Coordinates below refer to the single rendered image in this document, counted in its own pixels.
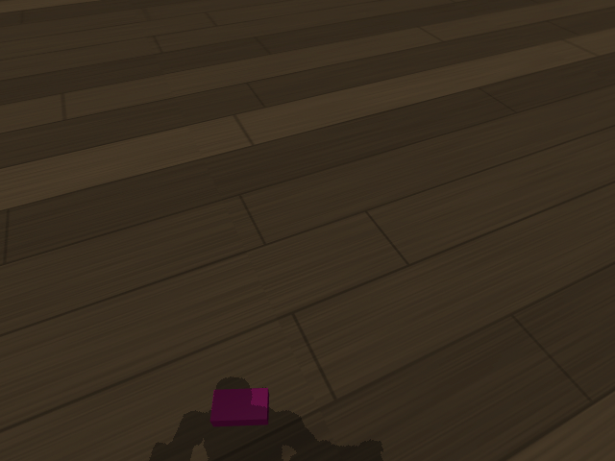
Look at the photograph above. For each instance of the carton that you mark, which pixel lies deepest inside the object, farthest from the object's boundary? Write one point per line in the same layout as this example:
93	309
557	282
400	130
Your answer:
232	407

